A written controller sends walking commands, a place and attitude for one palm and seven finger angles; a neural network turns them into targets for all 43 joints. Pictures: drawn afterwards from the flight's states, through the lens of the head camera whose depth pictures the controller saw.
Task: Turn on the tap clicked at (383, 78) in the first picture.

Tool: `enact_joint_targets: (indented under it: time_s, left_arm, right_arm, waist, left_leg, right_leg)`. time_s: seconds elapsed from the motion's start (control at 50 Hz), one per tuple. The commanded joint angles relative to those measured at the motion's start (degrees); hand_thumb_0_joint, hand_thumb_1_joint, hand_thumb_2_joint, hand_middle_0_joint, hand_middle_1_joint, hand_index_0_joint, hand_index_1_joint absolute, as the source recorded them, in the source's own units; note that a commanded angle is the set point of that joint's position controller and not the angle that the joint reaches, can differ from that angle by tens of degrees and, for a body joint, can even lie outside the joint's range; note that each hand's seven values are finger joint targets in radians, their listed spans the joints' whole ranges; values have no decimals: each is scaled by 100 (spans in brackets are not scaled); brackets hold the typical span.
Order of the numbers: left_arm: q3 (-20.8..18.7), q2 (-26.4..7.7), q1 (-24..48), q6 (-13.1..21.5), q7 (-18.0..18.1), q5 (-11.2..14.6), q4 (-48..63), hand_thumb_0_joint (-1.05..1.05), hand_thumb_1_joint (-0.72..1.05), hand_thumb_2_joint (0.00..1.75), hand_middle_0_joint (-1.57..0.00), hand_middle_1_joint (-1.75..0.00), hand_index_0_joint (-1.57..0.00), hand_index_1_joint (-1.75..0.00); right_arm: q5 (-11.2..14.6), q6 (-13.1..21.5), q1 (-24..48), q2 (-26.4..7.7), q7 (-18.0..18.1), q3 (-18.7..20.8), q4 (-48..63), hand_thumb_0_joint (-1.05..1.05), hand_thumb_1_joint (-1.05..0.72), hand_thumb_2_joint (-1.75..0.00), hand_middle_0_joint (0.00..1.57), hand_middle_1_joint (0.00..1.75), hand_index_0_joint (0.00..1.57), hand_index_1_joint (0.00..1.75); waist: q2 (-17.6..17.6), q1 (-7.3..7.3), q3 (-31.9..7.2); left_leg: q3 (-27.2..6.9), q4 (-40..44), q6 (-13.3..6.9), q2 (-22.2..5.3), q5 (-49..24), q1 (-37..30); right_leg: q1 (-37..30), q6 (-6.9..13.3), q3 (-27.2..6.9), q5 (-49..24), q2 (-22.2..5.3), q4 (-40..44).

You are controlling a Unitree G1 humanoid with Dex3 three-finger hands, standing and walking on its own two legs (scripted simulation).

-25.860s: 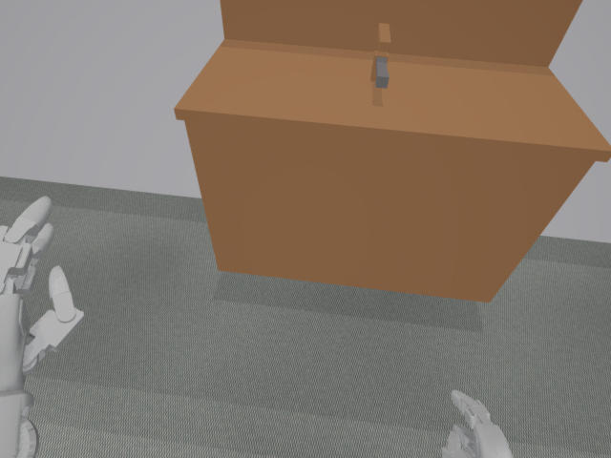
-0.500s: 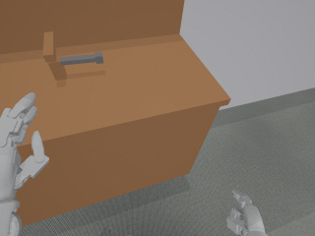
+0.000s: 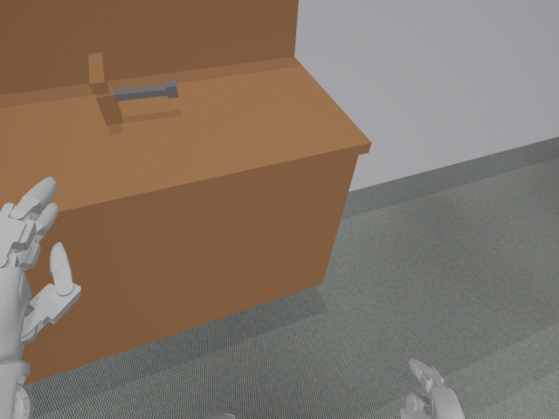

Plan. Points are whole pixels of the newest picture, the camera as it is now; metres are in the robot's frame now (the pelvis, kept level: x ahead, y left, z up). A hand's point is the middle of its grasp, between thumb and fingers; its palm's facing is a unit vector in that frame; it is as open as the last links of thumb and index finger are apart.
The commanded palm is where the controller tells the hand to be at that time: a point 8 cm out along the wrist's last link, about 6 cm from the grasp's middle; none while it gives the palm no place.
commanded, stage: stop stepping back and stand still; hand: left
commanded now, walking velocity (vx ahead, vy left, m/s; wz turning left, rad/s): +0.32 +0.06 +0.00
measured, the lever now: (171, 89) +0.76 +0.31 +0.07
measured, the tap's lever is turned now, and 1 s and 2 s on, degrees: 86 86 86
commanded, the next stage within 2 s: stand and check the lever's angle in 1.06 s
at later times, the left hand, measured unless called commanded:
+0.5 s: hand (17, 370) +0.13 +0.24 +0.16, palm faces +0.50 -0.80 -0.33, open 7.4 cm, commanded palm +0.07 +0.28 +0.17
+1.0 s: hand (34, 365) +0.14 +0.24 +0.15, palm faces +0.49 -0.79 -0.37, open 7.4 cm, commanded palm +0.08 +0.27 +0.17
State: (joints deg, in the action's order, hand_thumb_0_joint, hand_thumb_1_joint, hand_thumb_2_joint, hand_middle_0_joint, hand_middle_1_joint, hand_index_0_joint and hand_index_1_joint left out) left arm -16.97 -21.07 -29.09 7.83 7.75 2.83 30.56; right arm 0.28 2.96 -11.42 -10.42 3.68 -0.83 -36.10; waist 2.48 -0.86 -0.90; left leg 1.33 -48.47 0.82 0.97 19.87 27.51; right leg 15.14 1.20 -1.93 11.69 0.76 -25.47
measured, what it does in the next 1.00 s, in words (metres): steps on the spot: left foot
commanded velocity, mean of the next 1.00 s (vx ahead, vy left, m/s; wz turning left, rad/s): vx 0.08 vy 0.00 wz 0.00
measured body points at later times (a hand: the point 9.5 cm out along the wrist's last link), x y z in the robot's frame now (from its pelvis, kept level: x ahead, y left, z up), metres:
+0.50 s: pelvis -0.07 -0.01 -0.02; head -0.09 -0.01 +0.43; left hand +0.10 +0.28 +0.18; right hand +0.11 -0.23 -0.10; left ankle -0.04 +0.13 -0.74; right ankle -0.01 -0.09 -0.73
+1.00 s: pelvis -0.05 -0.02 +0.00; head -0.05 -0.03 +0.44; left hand +0.10 +0.28 +0.17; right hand +0.16 -0.25 -0.08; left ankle -0.04 +0.12 -0.74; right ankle -0.02 -0.09 -0.74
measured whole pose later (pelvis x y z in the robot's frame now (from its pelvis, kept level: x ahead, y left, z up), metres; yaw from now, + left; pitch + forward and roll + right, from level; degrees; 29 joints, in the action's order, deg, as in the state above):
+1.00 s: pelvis -0.05 -0.02 +0.00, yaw +6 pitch -3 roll +0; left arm -17.5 -19.1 -26.3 7.0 8.7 2.8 26.0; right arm 0.7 5.9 -10.5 -14.1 3.8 1.3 -35.2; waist -1.2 -0.6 2.5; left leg 0.3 -27.6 1.4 -2.3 13.2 11.9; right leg 11.7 4.4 3.1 11.8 4.0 -25.8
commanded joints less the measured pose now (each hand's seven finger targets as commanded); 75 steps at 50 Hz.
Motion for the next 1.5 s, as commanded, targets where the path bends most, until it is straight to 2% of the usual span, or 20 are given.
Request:
enact_joint_targets:
  time_s: [0.0, 0.08, 0.12, 0.2, 0.22, 0.26, 0.28, 0.32, 0.38, 0.42, 0.44, 0.46, 0.52, 0.56, 0.58, 0.6, 0.68, 0.78, 0.84, 1.48]
  left_arm:
    - [-831, -916, 680, 283, 282, 19, 664, 0, 90, 90, -20, -30, -20, -30]
    - [-867, -973, 577, 378, 274, 42, 1101, 0, 90, 90, -20, -30, -20, -30]
    - [-833, -970, 631, 389, 219, -41, 1377, 0, 90, 90, -20, -30, -20, -30]
    - [-608, -681, 590, 283, 259, -158, 717, 0, 90, 90, -20, -30, -20, -30]
    - [-606, -738, 709, 269, 237, -163, 657, 0, 90, 90, -20, -30, -20, -30]
    - [-678, -852, 983, 274, 214, -145, 639, 0, 90, 90, -20, -30, -20, -30]
    - [-686, -903, 1289, 327, 208, -117, 757, 0, 90, 90, -20, -30, -20, -30]
    - [-611, -882, 1509, 301, 188, -95, 756, 0, 90, 90, -20, -30, -20, -30]
    - [-650, -846, 1264, 289, 255, -59, 683, 0, 90, 90, -20, -30, -20, -30]
    - [-650, -749, 1237, 324, 275, -12, 893, 0, 90, 90, -20, -30, -20, -30]
    - [-766, -910, 1222, 272, 242, -112, 1095, 0, 90, 90, -20, -30, -20, -30]
    - [-826, -951, 1556, 307, 247, -87, 1092, 0, 90, 90, -20, -30, -20, -30]
    - [-693, -773, 983, 209, 195, -121, 500, 0, 90, 90, -20, -30, -20, -30]
    - [-691, -774, 749, 233, 160, -153, 477, 0, 90, 90, -20, -30, -20, -30]
    - [-708, -848, 748, 262, 106, -141, 510, 0, 90, 90, -20, -30, -20, -30]
    - [-792, -966, 998, 284, 102, -97, 807, 0, 90, 90, -20, -30, -20, -30]
    - [-909, -947, 763, 418, 145, 3, 880, 0, 90, 90, -20, -30, -20, -30]
    - [-749, -786, 765, 392, 252, 41, 696, 0, 90, 90, -20, -30, -20, -30]
    - [-673, -790, 677, 342, 222, 37, 599, 0, 90, 90, -20, -30, -20, -30]
    - [-649, -735, 646, 294, 219, 4, 818, 0, 90, 90, -20, -30, -20, -30]
  right_arm:
    - [42, 353, 487, -784, 151, 286, 1044, 0, -90, -90, 20, 30, 20, 30]
    - [99, 539, 422, -1124, 126, 416, 1156, 0, -90, -90, 20, 30, 20, 30]
    - [34, 580, 508, -907, 122, 311, 1028, 0, -90, -90, 20, 30, 20, 30]
    - [8, 641, 474, -923, 84, 330, 852, 0, -90, -90, 20, 30, 20, 30]
    - [-28, 628, 487, -932, 92, 370, 838, 0, -90, -90, 20, 30, 20, 30]
    - [-41, 595, 385, -853, 60, 442, 765, 0, -90, -90, 20, 30, 20, 30]
    - [-43, 628, 352, -852, 45, 409, 676, 0, -90, -90, 20, 30, 20, 30]
    - [-46, 616, 351, -765, 22, 317, 602, 0, -90, -90, 20, 30, 20, 30]
    - [-68, 569, 455, -714, 112, 221, 658, 0, -90, -90, 20, 30, 20, 30]
    - [-99, 599, 526, -934, 137, 248, 807, 0, -90, -90, 20, 30, 20, 30]
    - [-83, 572, 482, -863, 93, 261, 828, 0, -90, -90, 20, 30, 20, 30]
    - [-9, 650, 463, -748, 71, 278, 819, 0, -90, -90, 20, 30, 20, 30]
    - [7, 698, 589, -686, -23, 184, 752, 0, -90, -90, 20, 30, 20, 30]
    - [-35, 649, 588, -733, -15, 226, 846, 0, -90, -90, 20, 30, 20, 30]
    - [-51, 614, 588, -723, -39, 305, 897, 0, -90, -90, 20, 30, 20, 30]
    - [-27, 650, 607, -691, -78, 293, 912, 0, -90, -90, 20, 30, 20, 30]
    - [4, 666, 353, -657, -76, 278, 814, 0, -90, -90, 20, 30, 20, 30]
    - [-14, 624, 547, -778, 53, 284, 922, 0, -90, -90, 20, 30, 20, 30]
    - [86, 567, 612, -945, 63, 412, 989, 0, -90, -90, 20, 30, 20, 30]
    - [-59, 491, 677, -848, 82, 249, 1036, 0, -90, -90, 20, 30, 20, 30]
  waist:
    - [113, 192, -488]
    - [-1081, 46, -580]
    - [-2089, 151, -134]
    - [-854, 43, 91]
    - [-357, 74, 147]
    - [1266, 66, 7]
    - [1067, 155, -16]
    - [143, 268, 13]
    - [2, 248, -38]
    - [-1750, 216, 287]
    - [-1850, 78, -325]
    - [-1778, 240, 245]
    - [-1373, 59, 405]
    - [-398, -8, 324]
    - [799, 31, 212]
    - [1252, 71, -47]
    - [187, 145, -500]
    - [-103, 13, -319]
    - [-250, -25, -240]
    - [-556, 23, -482]
  left_leg:
    - [-63, 1817, -207, -188, -110, -1476]
    - [-1480, 3043, -662, -1204, -286, -1406]
    - [-1785, 3965, -682, -1108, 1993, -614]
    - [-1228, 3127, -618, -923, 2054, 50]
    - [-809, 2316, -498, -570, 1718, 116]
    - [-25, -369, -216, -4, 694, 129]
    - [-150, -1117, -193, -114, 492, 139]
    - [-231, -255, -257, -415, 585, -584]
    - [183, 1616, -355, -201, 585, -2024]
    - [-1842, 3327, -851, -1257, 1922, -1842]
    - [-1866, 3800, -988, -1574, 1946, -1327]
    - [-2551, 4088, -1240, -1805, 2582, -682]
    - [-1394, 3676, -867, -1392, 1843, -124]
    - [-556, 2192, -468, -710, 1040, 62]
    - [-72, 637, -226, -170, 577, 163]
    - [-60, -335, -141, -89, 374, 112]
    - [-282, 223, -116, -301, 203, -431]
    - [-350, 2524, -330, -463, -735, -1808]
    - [-558, 2295, -392, -682, -845, -1760]
    - [-590, 2925, -215, -607, -1119, -1540]
  right_leg:
    - [382, 386, -800, 482, -1303, 595]
    - [-32, -165, 167, 392, -37, -719]
    - [1, -220, 333, 1025, 82, -1197]
    - [-861, -67, 447, 950, 159, -179]
    - [-783, 145, -43, 1224, -143, 277]
    - [-150, 918, -2483, 2909, -1609, 1484]
    - [37, 1080, -2623, 2548, -1825, 1560]
    - [692, 914, -1802, 2444, -1708, 1216]
    - [1302, 549, -804, 2764, -1071, 528]
    - [1633, 76, -29, 2035, -67, -1270]
    - [880, -120, 631, 1762, 389, -2837]
    - [1061, -159, 194, 1572, 137, -3249]
    - [-27, -144, 292, 1357, -94, -1498]
    - [-856, -20, -7, 703, -168, 452]
    - [-640, 406, -1549, 1135, -980, 1178]
    - [-448, 733, -2585, 896, -1768, 1516]
    - [-817, 669, -1396, -1348, -1563, 770]
    - [-316, 78, -738, 200, -817, 705]
    - [-259, -199, -783, 149, -612, 781]
    - [-736, -37, -131, -676, -266, 526]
